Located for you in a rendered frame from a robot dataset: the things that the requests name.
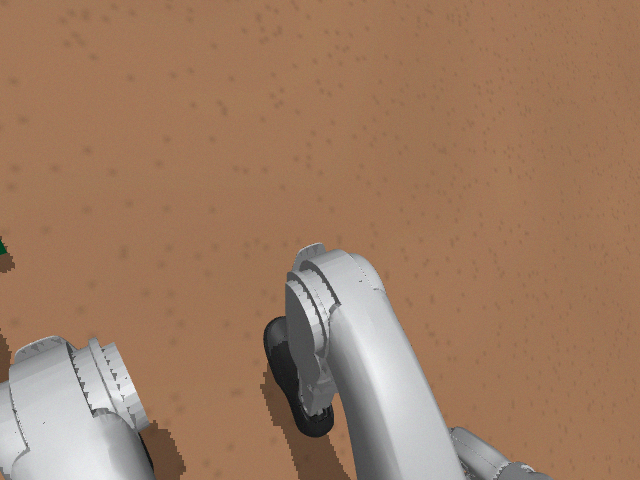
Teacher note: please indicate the right robot arm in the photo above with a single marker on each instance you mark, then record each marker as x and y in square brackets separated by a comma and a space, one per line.
[521, 471]

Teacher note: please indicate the right robot foot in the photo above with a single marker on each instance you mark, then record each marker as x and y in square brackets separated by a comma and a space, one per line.
[285, 374]

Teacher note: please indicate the right robot hand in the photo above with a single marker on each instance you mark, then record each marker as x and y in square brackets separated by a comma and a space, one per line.
[479, 459]

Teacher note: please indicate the left robot foot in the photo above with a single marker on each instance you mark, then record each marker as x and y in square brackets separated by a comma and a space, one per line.
[149, 458]

